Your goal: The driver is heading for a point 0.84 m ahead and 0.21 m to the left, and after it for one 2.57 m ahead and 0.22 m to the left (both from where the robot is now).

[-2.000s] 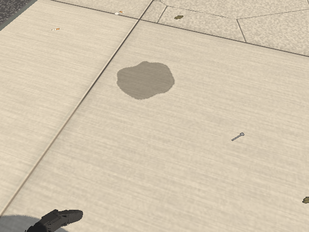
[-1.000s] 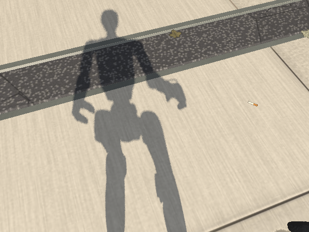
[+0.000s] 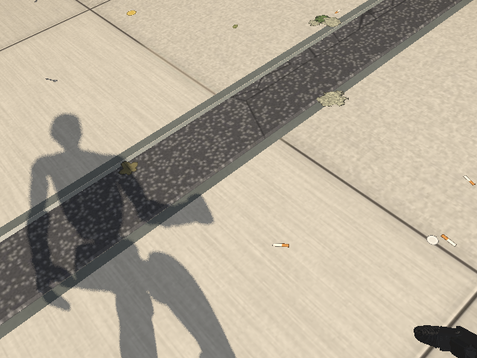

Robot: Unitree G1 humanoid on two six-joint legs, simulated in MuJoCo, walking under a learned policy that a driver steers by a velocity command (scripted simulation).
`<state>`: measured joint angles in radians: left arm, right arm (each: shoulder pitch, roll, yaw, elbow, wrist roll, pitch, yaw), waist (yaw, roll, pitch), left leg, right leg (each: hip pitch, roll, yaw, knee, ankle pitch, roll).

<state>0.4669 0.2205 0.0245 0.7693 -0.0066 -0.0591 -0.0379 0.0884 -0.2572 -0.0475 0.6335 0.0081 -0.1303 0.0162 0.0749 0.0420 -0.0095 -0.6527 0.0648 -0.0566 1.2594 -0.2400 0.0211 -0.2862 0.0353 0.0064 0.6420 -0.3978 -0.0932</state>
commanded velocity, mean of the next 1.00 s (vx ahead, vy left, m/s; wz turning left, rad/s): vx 0.23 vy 0.00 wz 0.47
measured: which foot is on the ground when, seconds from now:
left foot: up 0.00-0.24, down 0.26-0.74, up 0.76-1.00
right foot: down 0.00-0.26, up 0.28-0.72, down 0.74-1.00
